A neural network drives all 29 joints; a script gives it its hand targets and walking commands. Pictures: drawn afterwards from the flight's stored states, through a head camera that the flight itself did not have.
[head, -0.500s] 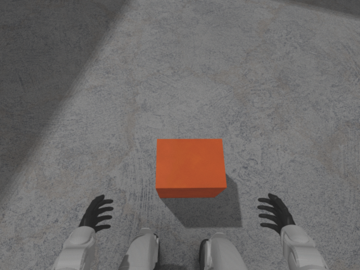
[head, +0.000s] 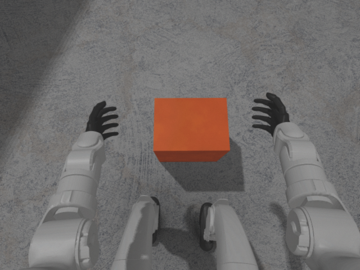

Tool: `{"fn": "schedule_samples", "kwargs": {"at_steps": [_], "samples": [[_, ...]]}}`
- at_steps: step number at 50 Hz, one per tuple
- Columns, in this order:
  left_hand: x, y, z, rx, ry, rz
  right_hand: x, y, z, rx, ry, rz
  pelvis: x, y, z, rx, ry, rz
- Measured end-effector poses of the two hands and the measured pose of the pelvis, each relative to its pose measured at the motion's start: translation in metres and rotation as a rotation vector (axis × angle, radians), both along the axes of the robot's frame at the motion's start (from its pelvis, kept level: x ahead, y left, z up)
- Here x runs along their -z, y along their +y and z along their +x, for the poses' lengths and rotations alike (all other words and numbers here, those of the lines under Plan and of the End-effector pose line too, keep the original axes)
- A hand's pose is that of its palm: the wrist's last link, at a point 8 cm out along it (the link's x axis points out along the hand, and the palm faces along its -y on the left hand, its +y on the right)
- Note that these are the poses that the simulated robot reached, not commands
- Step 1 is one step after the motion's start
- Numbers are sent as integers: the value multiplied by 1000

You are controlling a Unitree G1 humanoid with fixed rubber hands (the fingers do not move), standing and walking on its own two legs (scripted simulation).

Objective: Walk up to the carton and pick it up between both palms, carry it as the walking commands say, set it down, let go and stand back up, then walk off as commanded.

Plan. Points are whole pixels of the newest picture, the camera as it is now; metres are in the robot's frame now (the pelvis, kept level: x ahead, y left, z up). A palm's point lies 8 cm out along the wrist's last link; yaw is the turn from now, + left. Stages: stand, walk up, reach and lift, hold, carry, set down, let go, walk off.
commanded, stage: reach and lift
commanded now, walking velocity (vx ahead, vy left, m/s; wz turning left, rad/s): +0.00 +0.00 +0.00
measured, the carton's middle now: (189, 133) +0.52 -0.02 -0.53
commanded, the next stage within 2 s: none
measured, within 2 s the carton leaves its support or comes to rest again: neither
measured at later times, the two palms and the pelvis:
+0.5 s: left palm (108, 94) +0.51 +0.21 -0.13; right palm (279, 87) +0.54 -0.23 -0.11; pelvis +0.03 +0.00 -0.02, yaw -1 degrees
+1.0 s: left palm (126, 111) +0.52 +0.20 -0.27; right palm (259, 111) +0.53 -0.23 -0.26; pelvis +0.00 +0.00 -0.12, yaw -1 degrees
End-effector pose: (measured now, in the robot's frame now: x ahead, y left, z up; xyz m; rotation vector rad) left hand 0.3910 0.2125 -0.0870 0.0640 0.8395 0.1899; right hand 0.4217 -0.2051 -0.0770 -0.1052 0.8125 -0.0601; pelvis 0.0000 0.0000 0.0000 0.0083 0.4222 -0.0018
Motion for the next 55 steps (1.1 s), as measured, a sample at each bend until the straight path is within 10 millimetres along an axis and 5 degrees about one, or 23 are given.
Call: {"fn": "schedule_samples", "kwargs": {"at_steps": [8,18,23,35,55], "samples": [[26,0,56,-7,-78,37,40,-19,37,75,-54,18,8,1,11,2,141,-2],[24,-4,117,26,-197,54,25,-28,105,50,-217,26,14,1,24,5,252,-4],[38,-5,122,19,-181,41,31,-25,118,13,-223,32,16,1,27,8,291,-5],[63,-6,125,5,-184,15,65,-34,110,19,-192,22,31,-1,20,10,351,-2],[206,-13,122,-31,-166,7,210,-27,106,81,-173,52,153,2,-6,20,440,9]]}}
